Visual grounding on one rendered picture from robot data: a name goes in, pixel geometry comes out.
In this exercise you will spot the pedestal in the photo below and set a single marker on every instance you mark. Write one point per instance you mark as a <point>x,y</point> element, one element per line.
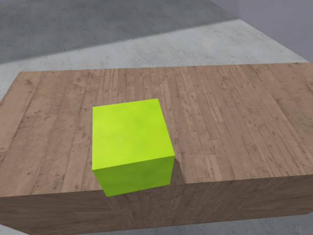
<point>242,137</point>

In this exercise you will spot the carton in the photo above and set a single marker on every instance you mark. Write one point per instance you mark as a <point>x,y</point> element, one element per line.
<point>131,147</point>

